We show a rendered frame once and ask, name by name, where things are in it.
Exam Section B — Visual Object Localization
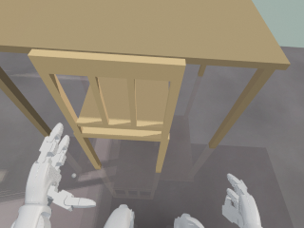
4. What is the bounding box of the robot left thigh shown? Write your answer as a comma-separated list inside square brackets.
[104, 207, 135, 228]

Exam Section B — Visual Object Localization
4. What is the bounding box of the robot left hand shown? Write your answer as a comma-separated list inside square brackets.
[25, 123, 96, 212]

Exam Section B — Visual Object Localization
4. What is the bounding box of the left robot shin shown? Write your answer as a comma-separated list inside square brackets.
[119, 204, 128, 208]

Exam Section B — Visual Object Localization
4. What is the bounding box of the left robot forearm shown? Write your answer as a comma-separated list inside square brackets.
[10, 203, 52, 228]

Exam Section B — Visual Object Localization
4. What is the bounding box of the chair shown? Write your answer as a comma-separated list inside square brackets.
[28, 48, 186, 173]

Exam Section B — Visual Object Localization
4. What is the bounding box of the robot right hand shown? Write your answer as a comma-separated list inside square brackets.
[222, 173, 261, 228]

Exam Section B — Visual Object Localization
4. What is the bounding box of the table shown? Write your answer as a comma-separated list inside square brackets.
[0, 0, 291, 149]

